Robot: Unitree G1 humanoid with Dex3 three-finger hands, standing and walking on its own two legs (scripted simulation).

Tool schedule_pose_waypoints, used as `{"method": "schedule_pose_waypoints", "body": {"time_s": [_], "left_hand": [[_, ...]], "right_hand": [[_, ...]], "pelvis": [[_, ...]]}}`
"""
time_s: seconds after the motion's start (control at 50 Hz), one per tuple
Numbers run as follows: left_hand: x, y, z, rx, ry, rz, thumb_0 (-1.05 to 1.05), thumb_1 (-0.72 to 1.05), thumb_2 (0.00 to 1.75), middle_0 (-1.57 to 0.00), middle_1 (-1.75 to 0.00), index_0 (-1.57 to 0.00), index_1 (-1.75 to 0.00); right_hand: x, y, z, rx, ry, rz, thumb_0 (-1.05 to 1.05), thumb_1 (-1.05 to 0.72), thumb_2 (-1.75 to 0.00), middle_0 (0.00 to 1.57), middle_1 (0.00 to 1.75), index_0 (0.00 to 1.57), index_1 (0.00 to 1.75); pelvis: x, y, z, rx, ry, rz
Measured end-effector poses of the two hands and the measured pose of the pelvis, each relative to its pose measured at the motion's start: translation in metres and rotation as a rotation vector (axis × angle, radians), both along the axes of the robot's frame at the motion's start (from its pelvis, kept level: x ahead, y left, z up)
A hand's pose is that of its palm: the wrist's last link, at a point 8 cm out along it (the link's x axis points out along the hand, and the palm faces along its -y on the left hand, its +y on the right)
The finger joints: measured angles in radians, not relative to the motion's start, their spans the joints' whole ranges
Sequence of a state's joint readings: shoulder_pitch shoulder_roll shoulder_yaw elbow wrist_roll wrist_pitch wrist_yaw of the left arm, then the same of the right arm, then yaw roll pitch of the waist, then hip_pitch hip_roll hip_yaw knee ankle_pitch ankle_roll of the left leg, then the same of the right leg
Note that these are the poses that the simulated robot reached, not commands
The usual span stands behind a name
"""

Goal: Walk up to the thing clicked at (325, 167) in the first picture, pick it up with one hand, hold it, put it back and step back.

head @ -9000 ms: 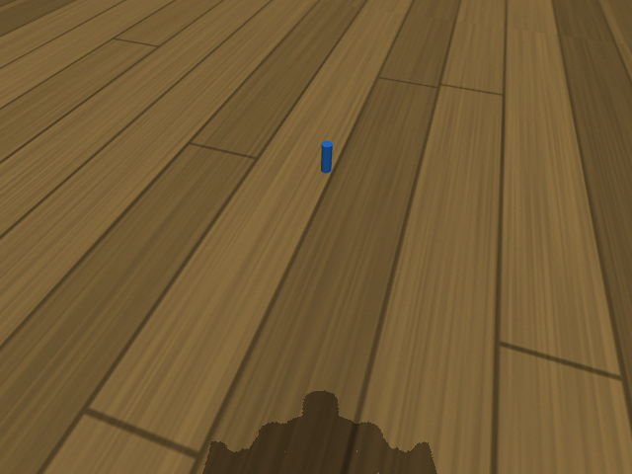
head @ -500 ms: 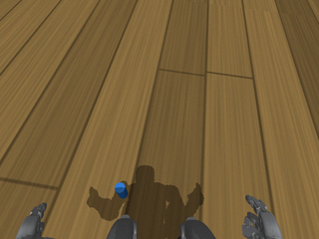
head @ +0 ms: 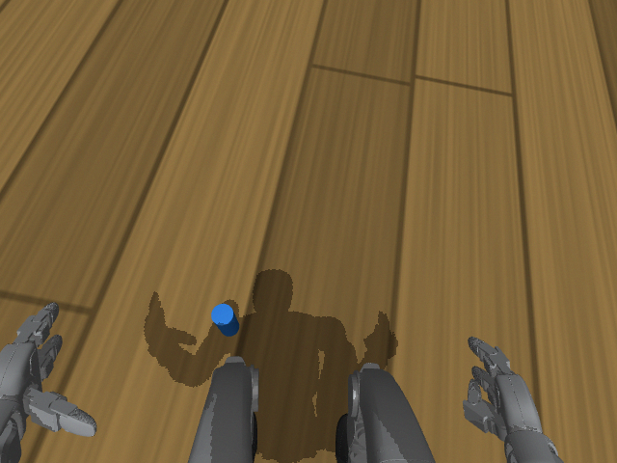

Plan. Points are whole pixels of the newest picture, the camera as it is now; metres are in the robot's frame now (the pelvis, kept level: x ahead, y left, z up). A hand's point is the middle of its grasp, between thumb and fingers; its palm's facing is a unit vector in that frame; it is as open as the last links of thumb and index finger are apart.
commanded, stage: go down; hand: left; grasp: from the side
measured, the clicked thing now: (226, 321) +0.38 +0.18 -0.53
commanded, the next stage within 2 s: approach in 1.84 s
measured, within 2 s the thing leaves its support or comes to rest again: neither
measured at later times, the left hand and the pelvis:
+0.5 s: hand (81, 330) +0.29 +0.34 -0.16, palm faces +0.09 -0.98 -0.18, open 17.2 cm; pelvis -0.04 +0.00 -0.11, yaw -2 degrees
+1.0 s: hand (83, 319) +0.31 +0.36 -0.20, palm faces +0.08 -0.99 -0.14, open 17.2 cm; pelvis -0.05 +0.00 -0.18, yaw -4 degrees
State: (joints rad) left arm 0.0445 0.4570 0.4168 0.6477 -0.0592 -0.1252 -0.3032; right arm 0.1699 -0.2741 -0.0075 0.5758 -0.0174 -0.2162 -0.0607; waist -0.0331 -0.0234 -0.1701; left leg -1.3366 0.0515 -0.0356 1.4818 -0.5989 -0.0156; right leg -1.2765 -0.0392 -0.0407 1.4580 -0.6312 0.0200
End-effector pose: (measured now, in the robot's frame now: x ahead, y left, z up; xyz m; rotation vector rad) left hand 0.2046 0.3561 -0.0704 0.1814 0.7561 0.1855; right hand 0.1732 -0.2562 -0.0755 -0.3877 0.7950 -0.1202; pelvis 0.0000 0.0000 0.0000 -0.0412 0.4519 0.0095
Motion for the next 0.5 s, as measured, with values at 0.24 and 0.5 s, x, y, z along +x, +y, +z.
{"method": "schedule_pose_waypoints", "body": {"time_s": [0.24,0.5], "left_hand": [[0.036,0.019,-0.042,-0.007,-0.177,-0.034,-0.01,-0.56,0.09,-0.07,-0.11,-0.06,-0.12],[0.062,0.038,-0.074,-0.018,-0.312,-0.072,-0.01,-0.50,0.11,-0.06,-0.12,-0.06,-0.12]], "right_hand": [[-0.030,-0.006,-0.081,0.001,0.132,-0.012,0.01,-0.89,-0.89,0.21,0.30,0.20,0.30],[-0.057,-0.016,-0.131,-0.041,0.188,0.001,0.01,-0.88,-0.89,0.21,0.30,0.20,0.30]], "pelvis": [[-0.021,-0.002,-0.062,-0.011,0.076,-0.015],[-0.040,-0.002,-0.111,-0.027,0.106,-0.024]]}}
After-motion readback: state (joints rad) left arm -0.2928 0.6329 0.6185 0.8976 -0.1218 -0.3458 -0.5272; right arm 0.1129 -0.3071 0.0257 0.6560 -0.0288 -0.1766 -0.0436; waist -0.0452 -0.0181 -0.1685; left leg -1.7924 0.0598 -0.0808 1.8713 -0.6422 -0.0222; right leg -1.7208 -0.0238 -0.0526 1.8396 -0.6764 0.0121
